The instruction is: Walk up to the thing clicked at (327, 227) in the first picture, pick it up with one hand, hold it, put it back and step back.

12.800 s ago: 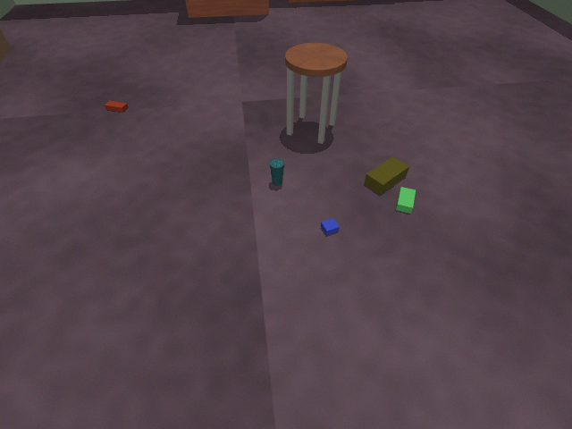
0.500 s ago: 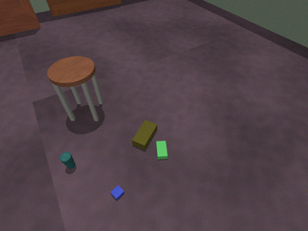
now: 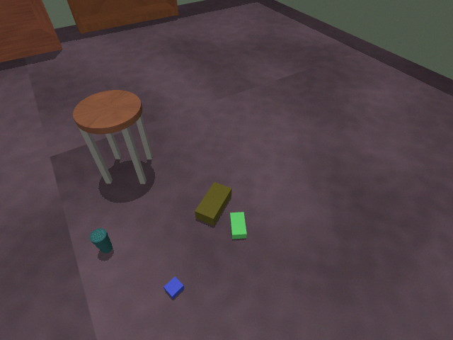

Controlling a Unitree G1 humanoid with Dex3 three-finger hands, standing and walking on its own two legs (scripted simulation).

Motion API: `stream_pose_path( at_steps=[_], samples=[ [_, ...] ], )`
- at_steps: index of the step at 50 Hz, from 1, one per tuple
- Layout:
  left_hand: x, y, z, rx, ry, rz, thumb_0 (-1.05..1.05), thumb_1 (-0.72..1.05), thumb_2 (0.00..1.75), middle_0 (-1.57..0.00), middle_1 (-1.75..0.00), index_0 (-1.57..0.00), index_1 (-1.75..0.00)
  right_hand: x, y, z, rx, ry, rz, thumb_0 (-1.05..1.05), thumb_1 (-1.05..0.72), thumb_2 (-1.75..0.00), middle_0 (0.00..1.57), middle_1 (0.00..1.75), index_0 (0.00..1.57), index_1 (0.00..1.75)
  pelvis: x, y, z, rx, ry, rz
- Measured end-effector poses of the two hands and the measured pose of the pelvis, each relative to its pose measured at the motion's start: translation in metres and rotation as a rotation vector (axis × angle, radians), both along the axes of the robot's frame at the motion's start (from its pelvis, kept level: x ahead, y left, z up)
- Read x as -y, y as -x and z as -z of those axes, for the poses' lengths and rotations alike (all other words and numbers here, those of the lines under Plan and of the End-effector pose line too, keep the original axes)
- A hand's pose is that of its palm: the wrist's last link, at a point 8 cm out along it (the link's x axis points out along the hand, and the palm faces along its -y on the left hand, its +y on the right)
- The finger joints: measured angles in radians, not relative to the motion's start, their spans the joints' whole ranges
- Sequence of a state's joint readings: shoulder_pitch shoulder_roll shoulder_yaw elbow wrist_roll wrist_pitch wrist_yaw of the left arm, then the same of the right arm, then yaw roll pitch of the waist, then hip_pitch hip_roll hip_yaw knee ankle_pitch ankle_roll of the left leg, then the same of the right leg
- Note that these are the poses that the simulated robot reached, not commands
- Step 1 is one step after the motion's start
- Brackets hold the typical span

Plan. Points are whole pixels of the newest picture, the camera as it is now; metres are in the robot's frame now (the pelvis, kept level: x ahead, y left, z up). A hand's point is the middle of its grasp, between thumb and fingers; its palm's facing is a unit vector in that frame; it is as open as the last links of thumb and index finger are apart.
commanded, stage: stand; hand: left
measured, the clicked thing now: (174, 287) +0.51 +0.23 -0.77
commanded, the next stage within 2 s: none
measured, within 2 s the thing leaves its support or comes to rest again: neither
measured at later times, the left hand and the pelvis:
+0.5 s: hand out of the picture +0.07 +0.25 -0.16, palm faces -0.02 -0.94 -0.33, open 7.4 cm; pelvis +0.00 +0.00 +0.00, yaw +1 degrees
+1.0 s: hand out of the picture +0.08 +0.25 -0.16, palm faces -0.02 -0.94 -0.34, open 7.4 cm; pelvis +0.01 -0.01 +0.00, yaw +1 degrees
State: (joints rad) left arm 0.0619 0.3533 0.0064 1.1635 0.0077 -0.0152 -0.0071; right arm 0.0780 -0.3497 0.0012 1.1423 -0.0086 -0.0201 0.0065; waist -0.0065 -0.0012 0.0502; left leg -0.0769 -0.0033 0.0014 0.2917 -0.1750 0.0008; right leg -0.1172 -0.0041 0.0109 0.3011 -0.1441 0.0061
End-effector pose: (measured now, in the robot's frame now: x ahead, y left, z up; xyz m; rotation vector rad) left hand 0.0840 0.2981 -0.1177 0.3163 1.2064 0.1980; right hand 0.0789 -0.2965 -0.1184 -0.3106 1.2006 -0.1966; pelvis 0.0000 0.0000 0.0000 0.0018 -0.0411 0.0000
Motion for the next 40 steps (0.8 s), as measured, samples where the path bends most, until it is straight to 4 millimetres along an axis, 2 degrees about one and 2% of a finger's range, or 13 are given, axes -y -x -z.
stream_pose_path(
  at_steps=[7, 13, 40],
  samples=[
    [0.000, 0.022, 0.003, -0.053, -0.001, -0.015, 0.01, 0.91, 0.89, -0.21, -0.30, -0.20, -0.30, 0.001, 0.015, 0.004, -0.047, -0.005, 0.011, 0.01, -0.91, -0.90, 0.20, 0.30, 0.20, 0.30, 0.001, 0.002, 0.000, -0.006, 0.000, -0.003],
    [0.003, 0.028, 0.005, -0.068, 0.003, -0.020, 0.01, 0.91, 0.89, -0.21, -0.30, -0.20, -0.30, 0.002, 0.019, 0.005, -0.061, -0.006, 0.010, 0.01, -0.91, -0.90, 0.20, 0.30, 0.20, 0.30, 0.002, 0.001, 0.000, -0.008, 0.000, -0.007],
    [0.006, 0.005, 0.001, -0.019, -0.001, -0.006, 0.01, 0.91, 0.89, -0.21, -0.30, -0.20, -0.30, 0.005, -0.001, 0.003, -0.025, 0.001, -0.013, 0.01, -0.91, -0.90, 0.20, 0.30, 0.20, 0.30, 0.005, -0.007, 0.000, -0.011, 0.001, -0.009]
  ],
)
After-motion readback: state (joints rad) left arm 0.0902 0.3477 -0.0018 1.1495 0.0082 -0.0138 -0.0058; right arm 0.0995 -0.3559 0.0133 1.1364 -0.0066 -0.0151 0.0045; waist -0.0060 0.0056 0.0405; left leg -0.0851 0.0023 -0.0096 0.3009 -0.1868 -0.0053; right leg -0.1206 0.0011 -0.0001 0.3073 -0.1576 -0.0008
